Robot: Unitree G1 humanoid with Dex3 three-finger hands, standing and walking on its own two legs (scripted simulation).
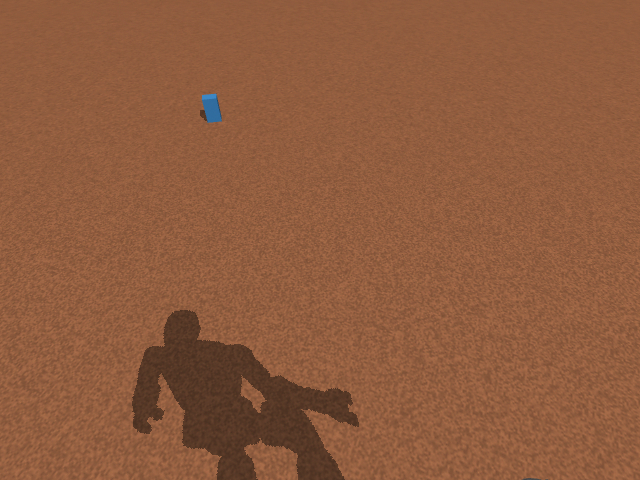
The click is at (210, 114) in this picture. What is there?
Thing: carton on end
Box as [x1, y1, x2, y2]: [202, 94, 221, 122]
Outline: 202,95 202,101 207,121 210,122 221,120 216,94
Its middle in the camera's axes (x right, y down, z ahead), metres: -0.61 -0.72 +2.16
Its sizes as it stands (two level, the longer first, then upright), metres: 0.079 0.051 0.143
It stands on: the floor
